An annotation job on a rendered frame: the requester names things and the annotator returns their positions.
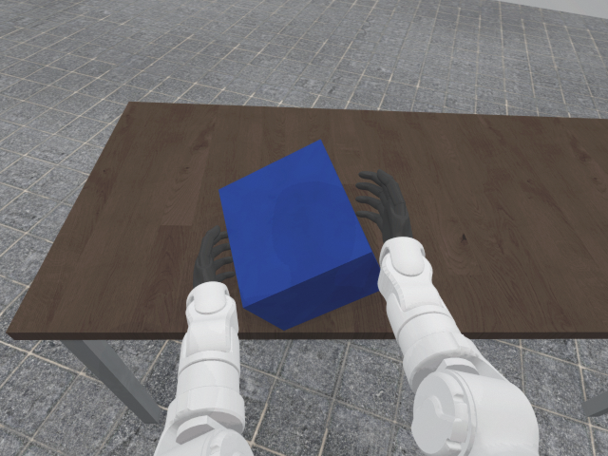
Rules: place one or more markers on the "robot left forearm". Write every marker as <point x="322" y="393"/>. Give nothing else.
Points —
<point x="208" y="378"/>

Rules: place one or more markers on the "robot right hand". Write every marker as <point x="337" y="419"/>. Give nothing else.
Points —
<point x="393" y="218"/>

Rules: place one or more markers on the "left robot upper arm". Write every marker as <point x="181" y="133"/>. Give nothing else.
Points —
<point x="217" y="442"/>

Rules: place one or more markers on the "table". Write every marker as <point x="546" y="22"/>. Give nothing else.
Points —
<point x="512" y="212"/>

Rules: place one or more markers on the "carton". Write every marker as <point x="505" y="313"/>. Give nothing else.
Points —
<point x="298" y="248"/>

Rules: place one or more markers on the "robot right forearm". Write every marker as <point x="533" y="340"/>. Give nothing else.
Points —
<point x="423" y="327"/>

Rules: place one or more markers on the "robot left hand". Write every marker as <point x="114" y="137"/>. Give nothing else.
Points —
<point x="205" y="266"/>

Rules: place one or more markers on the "right robot upper arm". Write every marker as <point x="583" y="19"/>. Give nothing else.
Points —
<point x="457" y="413"/>

